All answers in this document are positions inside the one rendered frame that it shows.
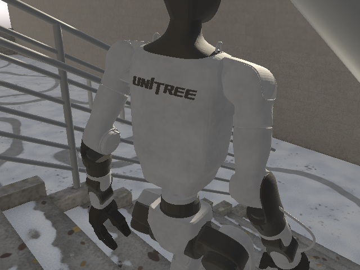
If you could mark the stairs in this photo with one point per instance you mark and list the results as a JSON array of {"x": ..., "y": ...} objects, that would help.
[{"x": 38, "y": 235}]

